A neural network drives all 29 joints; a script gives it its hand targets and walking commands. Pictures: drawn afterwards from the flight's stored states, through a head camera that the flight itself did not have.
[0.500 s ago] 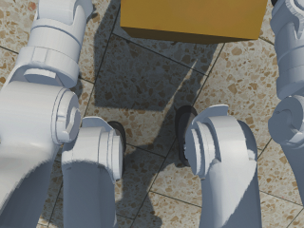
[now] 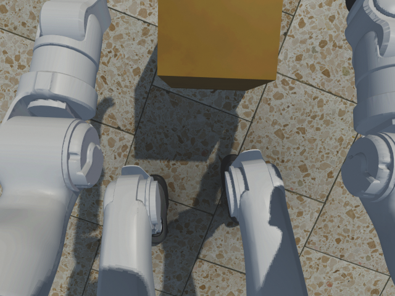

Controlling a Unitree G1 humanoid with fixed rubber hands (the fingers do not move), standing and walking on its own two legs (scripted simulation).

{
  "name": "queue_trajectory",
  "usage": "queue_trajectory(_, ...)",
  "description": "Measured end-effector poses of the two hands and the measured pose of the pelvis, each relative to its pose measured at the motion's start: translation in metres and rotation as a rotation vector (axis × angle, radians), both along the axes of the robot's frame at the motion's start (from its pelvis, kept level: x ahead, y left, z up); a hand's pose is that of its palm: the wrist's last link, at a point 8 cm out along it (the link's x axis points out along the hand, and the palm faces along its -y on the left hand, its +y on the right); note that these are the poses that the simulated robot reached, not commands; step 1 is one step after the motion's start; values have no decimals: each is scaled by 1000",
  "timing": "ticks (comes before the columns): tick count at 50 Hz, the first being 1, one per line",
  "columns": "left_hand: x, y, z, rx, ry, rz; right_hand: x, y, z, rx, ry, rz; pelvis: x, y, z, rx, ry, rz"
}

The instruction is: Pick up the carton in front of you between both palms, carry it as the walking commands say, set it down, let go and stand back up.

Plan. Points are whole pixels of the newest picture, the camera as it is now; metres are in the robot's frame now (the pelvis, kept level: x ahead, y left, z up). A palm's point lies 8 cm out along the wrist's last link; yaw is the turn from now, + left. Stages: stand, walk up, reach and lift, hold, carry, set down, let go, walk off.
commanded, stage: set down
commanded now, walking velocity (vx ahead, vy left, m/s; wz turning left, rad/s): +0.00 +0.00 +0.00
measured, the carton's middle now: (214, 38) +0.55 -0.10 -0.32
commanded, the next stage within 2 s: let go in 0.64 s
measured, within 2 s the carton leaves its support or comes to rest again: neither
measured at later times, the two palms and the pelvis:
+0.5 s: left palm out of the picture +0.61 +0.09 +0.03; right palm out of the picture +0.54 -0.30 +0.04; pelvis +0.02 +0.00 +0.13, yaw +0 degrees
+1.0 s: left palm out of the picture +0.51 +0.12 +0.14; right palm out of the picture +0.46 -0.29 +0.14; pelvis +0.06 -0.02 +0.25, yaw +0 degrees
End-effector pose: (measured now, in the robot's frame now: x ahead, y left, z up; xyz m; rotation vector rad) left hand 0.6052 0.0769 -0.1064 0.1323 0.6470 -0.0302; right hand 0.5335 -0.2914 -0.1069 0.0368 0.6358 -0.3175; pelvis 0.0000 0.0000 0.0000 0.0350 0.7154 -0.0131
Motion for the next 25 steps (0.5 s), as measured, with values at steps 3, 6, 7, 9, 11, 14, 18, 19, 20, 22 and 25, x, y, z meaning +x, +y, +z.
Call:
queue_trajectory(3, 1, 3, 15, -1, -4, 4, 1, 0, 15, -3, -1, 3, 1, -1, 13, 2, 25, -1)
queue_trajectory(6, 3, 6, 28, -2, -12, 6, 3, 0, 29, -9, -3, 4, 3, -1, 26, 1, 45, 0)
queue_trajectory(7, 3, 6, 33, -2, -15, 6, 3, 0, 33, -10, -4, 4, 4, -2, 30, 1, 50, 1)
queue_trajectory(9, 4, 7, 41, -2, -20, 5, 4, -1, 43, -13, -6, 3, 6, -2, 39, 0, 62, 1)
queue_trajectory(11, 5, 8, 51, -2, -23, 3, 4, -2, 53, -16, -6, 2, 8, -2, 48, 0, 72, 1)
queue_trajectory(14, 5, 8, 67, -1, -24, 1, 4, -5, 71, -17, -6, 3, 11, -2, 63, -1, 84, 1)
queue_trajectory(18, 5, 9, 92, -2, -22, -2, 4, -7, 97, -16, -7, 5, 16, -2, 86, -2, 97, 0)
queue_trajectory(19, 5, 9, 99, -2, -22, -2, 3, -8, 104, -15, -7, 5, 18, -2, 91, -2, 99, -1)
queue_trajectory(20, 5, 9, 106, -2, -22, -3, 3, -8, 111, -14, -7, 6, 19, -2, 97, -2, 101, -1)
queue_trajectory(22, 5, 9, 119, -2, -22, -3, 3, -9, 124, -13, -8, 6, 21, -2, 108, -2, 105, -2)
queue_trajectory(25, 4, 10, 140, -3, -22, -5, 1, -10, 144, -12, -10, 7, 23, -2, 126, -2, 108, -4)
